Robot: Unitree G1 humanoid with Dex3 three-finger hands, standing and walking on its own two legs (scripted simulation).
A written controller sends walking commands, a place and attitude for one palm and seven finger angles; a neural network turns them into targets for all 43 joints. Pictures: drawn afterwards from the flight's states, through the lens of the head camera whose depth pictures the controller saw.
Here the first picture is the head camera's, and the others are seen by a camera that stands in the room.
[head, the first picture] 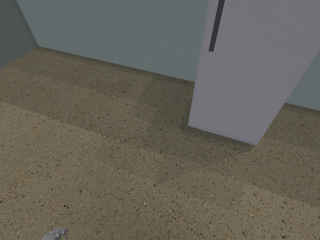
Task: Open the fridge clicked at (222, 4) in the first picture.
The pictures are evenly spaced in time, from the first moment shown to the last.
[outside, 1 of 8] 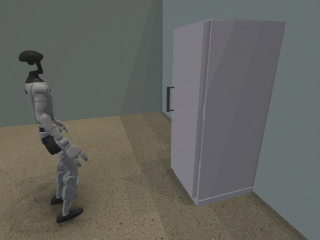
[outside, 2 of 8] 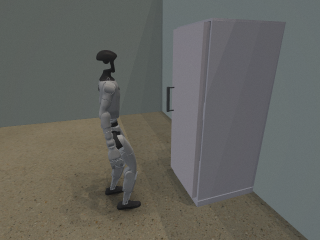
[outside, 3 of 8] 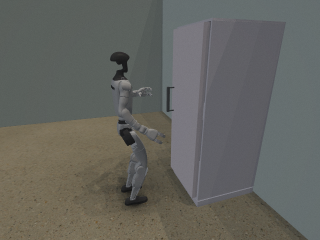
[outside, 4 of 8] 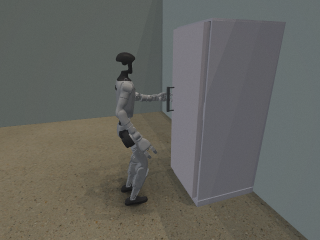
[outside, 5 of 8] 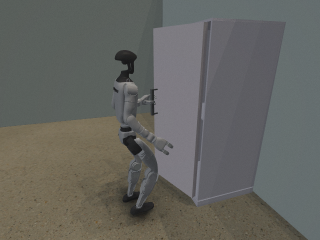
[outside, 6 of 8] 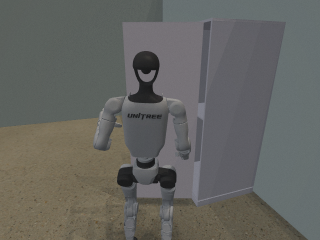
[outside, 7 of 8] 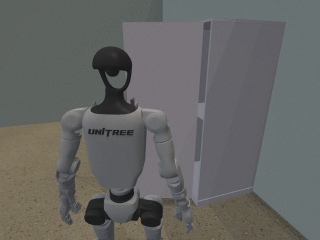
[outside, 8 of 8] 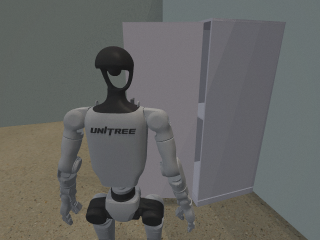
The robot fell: no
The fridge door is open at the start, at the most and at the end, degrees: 0 72 70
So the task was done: yes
